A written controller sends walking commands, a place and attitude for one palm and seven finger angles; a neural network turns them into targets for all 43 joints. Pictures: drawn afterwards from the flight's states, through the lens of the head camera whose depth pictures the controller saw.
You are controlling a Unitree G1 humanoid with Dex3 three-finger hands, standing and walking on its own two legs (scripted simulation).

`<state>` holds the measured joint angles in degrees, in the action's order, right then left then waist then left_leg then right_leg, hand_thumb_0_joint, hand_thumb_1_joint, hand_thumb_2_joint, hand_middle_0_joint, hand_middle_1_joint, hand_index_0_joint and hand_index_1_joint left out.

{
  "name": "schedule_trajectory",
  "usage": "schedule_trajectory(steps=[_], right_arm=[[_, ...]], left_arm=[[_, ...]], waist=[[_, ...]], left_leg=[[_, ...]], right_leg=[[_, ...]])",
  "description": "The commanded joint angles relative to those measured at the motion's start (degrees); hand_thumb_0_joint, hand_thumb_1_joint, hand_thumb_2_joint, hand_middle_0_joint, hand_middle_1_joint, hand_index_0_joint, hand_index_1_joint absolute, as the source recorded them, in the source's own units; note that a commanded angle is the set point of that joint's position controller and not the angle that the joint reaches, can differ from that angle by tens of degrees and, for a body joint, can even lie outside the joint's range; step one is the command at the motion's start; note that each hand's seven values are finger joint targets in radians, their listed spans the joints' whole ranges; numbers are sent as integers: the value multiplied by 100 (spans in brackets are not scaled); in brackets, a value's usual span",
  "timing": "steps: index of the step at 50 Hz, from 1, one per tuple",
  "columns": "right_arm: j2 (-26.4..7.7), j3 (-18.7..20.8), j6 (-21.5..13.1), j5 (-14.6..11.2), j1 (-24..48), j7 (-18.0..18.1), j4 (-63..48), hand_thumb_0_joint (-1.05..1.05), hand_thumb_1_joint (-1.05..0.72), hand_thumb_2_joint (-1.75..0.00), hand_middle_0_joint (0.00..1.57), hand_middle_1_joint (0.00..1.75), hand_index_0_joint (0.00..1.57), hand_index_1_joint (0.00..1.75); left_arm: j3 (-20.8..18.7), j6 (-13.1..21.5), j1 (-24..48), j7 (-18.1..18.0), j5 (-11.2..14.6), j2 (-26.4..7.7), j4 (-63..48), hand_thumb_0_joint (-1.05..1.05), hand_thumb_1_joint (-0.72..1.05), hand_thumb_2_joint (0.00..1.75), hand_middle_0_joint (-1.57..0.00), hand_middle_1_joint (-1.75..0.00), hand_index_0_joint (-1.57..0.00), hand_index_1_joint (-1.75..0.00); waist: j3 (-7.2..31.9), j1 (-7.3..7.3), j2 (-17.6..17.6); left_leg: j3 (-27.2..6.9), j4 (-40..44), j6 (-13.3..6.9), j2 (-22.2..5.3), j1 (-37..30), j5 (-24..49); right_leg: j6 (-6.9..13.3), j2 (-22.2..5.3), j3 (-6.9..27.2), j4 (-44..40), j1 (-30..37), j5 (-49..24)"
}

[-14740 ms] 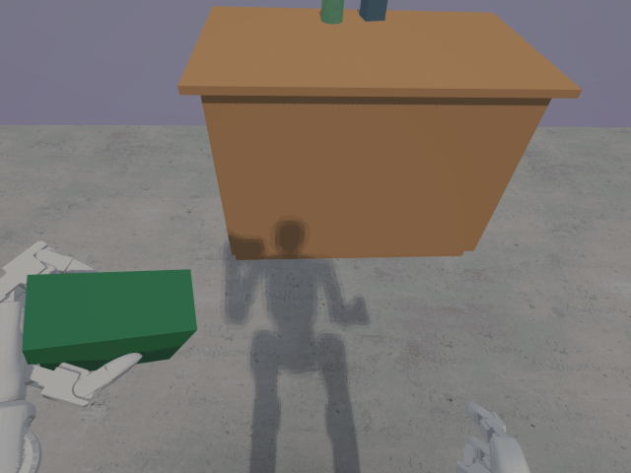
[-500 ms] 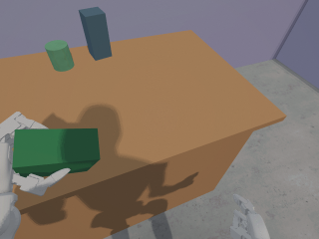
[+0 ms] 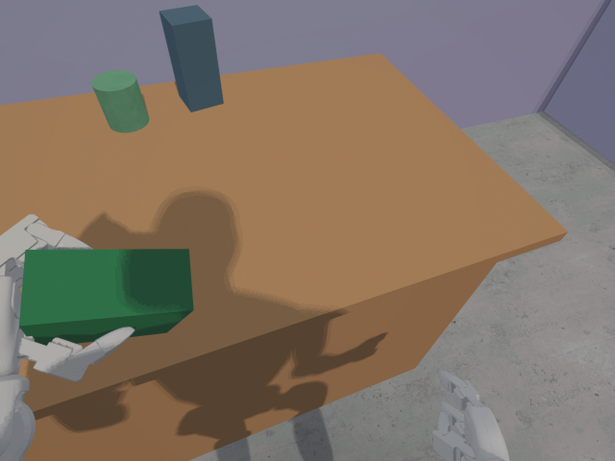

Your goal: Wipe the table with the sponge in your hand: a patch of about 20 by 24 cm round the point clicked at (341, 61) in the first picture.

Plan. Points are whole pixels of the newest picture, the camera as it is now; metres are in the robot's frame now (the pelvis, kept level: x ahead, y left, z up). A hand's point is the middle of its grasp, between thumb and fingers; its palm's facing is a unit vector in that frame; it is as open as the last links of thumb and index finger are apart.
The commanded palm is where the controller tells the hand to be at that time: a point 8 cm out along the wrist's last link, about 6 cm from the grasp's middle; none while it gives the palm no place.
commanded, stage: look again from close up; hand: left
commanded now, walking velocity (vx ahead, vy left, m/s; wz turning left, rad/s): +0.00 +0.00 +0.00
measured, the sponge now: (134, 298) +0.24 +0.21 +0.14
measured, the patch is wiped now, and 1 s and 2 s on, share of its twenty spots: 0.00 0.00 0.00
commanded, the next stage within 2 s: come to a stop and stand still in 0.24 s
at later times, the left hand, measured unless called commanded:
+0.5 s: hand (48, 269) +0.23 +0.27 +0.18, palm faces +0.45 -0.78 -0.44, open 10.1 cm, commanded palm +0.15 +0.27 +0.18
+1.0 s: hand (73, 309) +0.21 +0.24 +0.16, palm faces +0.40 -0.85 -0.33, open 10.1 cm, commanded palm +0.15 +0.27 +0.18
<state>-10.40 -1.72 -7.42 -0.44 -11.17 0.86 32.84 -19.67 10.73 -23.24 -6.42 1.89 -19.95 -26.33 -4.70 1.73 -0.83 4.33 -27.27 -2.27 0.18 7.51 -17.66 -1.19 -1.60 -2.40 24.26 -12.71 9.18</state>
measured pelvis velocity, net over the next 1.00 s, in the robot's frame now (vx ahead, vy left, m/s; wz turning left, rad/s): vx -0.02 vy -0.01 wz -0.02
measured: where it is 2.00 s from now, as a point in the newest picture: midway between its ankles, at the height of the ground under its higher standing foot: outside the picture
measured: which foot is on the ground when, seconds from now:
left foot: down 0.00-1.00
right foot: down 0.00-1.00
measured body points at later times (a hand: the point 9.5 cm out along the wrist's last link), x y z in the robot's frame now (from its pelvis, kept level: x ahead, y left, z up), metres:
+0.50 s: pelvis -0.01 -0.01 +0.00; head +0.02 +0.01 +0.45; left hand +0.20 +0.31 +0.21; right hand +0.17 -0.23 -0.08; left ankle -0.03 +0.08 -0.74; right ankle +0.04 -0.14 -0.74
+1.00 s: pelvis -0.02 -0.01 +0.00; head +0.00 +0.01 +0.45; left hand +0.18 +0.28 +0.18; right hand +0.16 -0.23 -0.07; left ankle -0.03 +0.08 -0.74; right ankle +0.04 -0.14 -0.74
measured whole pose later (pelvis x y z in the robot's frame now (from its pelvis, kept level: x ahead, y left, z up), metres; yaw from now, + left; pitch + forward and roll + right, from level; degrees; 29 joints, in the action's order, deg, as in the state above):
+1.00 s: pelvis -0.02 -0.01 +0.00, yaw -1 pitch -3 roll -1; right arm -12.2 -0.7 -10.3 -0.4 -12.3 1.4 33.7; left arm -19.9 12.6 -20.3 -5.9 1.1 -18.7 -23.9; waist -4.7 2.5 -1.5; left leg 5.5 -27.5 -2.1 -0.4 8.2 -16.5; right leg -0.7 -0.9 -1.3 23.8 -13.6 7.2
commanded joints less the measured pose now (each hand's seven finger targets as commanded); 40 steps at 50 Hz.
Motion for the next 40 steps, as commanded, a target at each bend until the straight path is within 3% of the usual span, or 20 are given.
schedule_trajectory(steps=[1,3,4,8,9,13,20,21,22,23,24,25,27,29,31,32,33,36,38,40], right_arm=[[-800,371,-281,-25,434,63,-923,0,-90,-90,20,30,20,30],[-777,356,-286,-44,520,84,-921,0,-90,-90,20,30,20,30],[-776,338,-263,-15,428,79,-897,0,-90,-90,20,30,20,30],[-799,371,-271,-41,505,106,-878,0,-90,-90,20,30,20,30],[-803,349,-252,-13,414,103,-861,0,-90,-90,20,30,20,30],[-818,381,-275,-42,515,126,-886,0,-90,-90,20,30,20,30],[-847,419,-267,-30,417,123,-888,0,-90,-90,20,30,20,30],[-879,325,-484,356,-380,128,-686,0,-90,-90,20,30,20,30],[-287,218,-491,122,113,101,-328,0,-90,-90,20,30,20,30],[-693,472,-508,-117,274,33,-881,0,-90,-90,20,30,20,30],[-787,481,-524,-69,84,3,-955,0,-90,-90,20,30,20,30],[-805,461,-492,-72,175,-100,-939,0,-90,-90,20,30,20,30],[-816,452,-470,-111,326,-216,-1002,0,-90,-90,20,30,20,30],[-838,433,-447,-122,384,-200,-981,0,-90,-90,20,30,20,30],[-842,424,-431,-90,436,-93,-969,0,-90,-90,20,30,20,30],[-834,401,-427,-78,421,-40,-979,0,-90,-90,20,30,20,30],[-857,384,-410,-87,534,21,-952,0,-90,-90,20,30,20,30],[-794,349,-442,-61,482,123,-965,0,-90,-90,20,30,20,30],[-783,337,-504,-61,528,142,-961,0,-90,-90,20,30,20,30],[-790,348,-559,-40,426,143,-935,0,-90,-90,20,30,20,30]], left_arm=[[-628,394,437,-132,65,-979,-1387,0,10,130,-120,-160,-120,-160],[-761,369,313,-161,67,-1074,-1399,0,10,130,-120,-160,-120,-160],[-549,365,240,-128,102,-838,-1195,0,10,130,-120,-160,-120,-160],[-699,347,331,-162,68,-1013,-1251,0,10,130,-120,-160,-120,-160],[-484,350,324,-133,86,-793,-1113,0,10,130,-120,-160,-120,-160],[-653,338,419,-181,49,-1026,-1343,0,10,130,-120,-160,-120,-160],[-603,340,309,-193,60,-972,-1348,0,10,130,-120,-160,-120,-160],[-3837,923,6340,-164,-923,-5512,-2698,0,10,130,-120,-160,-120,-160],[-1593,721,2768,134,-276,-1911,818,0,10,130,-120,-160,-120,-160],[-803,531,1593,141,62,-887,570,0,10,130,-120,-160,-120,-160],[-635,646,1579,163,59,-955,-290,0,10,130,-120,-160,-120,-160],[-592,660,1039,140,79,-923,-419,0,10,130,-120,-160,-120,-160],[-348,617,376,117,93,-754,-824,0,10,130,-120,-160,-120,-160],[-488,542,14,54,119,-824,-792,0,10,130,-120,-160,-120,-160],[-837,523,143,12,122,-1124,-766,0,10,130,-120,-160,-120,-160],[-910,540,280,14,134,-1152,-788,0,10,130,-120,-160,-120,-160],[-1196,548,487,-31,130,-1463,-969,0,10,130,-120,-160,-120,-160],[-1019,599,802,-19,104,-1244,-917,0,10,130,-120,-160,-120,-160],[-986,599,1067,-26,69,-1307,-1162,0,10,130,-120,-160,-120,-160],[-726,595,1075,-23,46,-1041,-1122,0,10,130,-120,-160,-120,-160]], waist=[[1009,-43,458],[1031,-48,421],[938,-57,303],[881,-61,403],[822,-72,332],[872,-62,454],[942,-53,427],[285,16,41],[1309,12,30],[1561,45,1401],[1548,53,1638],[1412,53,1505],[1258,101,508],[1139,78,-193],[938,69,-533],[866,44,-538],[790,36,-212],[695,30,374],[746,28,465],[823,28,292]], left_leg=[[-470,701,270,-459,590,1472],[-454,682,271,-449,479,1437],[-458,704,248,-437,594,1299],[-438,745,214,-436,555,955],[-461,792,205,-423,651,904],[-464,785,187,-433,570,857],[-505,752,174,-443,604,947],[-304,-108,65,-527,1485,1697],[-444,295,109,-233,525,1578],[-183,585,343,-267,-336,2296],[-244,314,284,-521,-101,2690],[-279,320,264,-576,142,2644],[-263,321,196,-515,688,1790],[-250,425,187,-469,781,1192],[-269,498,173,-405,818,573],[-308,567,164,-364,820,331],[-295,699,146,-373,658,267],[-340,775,50,-408,898,-63],[-271,713,59,-355,641,-24],[-296,641,62,-324,575,106]], right_leg=[[220,-101,175,16,1093,-1247],[225,-116,228,-33,1025,-1250],[220,-131,209,-111,1008,-1118],[229,-149,365,-214,913,-935],[222,-140,312,-240,920,-812],[232,-157,404,-259,931,-825],[258,-199,433,-248,1045,-899],[262,-149,425,-30,507,-1028],[596,-517,557,-12,460,-1325],[592,-212,490,513,529,-1634],[455,-208,361,603,611,-1336],[417,-224,332,564,775,-1329],[335,-272,433,376,1120,-1353],[250,-214,282,227,1007,-1027],[226,-238,446,-25,749,-506],[238,-252,528,-137,606,-124],[229,-192,497,-119,407,82],[231,-194,495,-125,547,244],[240,-171,577,-233,442,201],[249,-193,596,-312,523,152]])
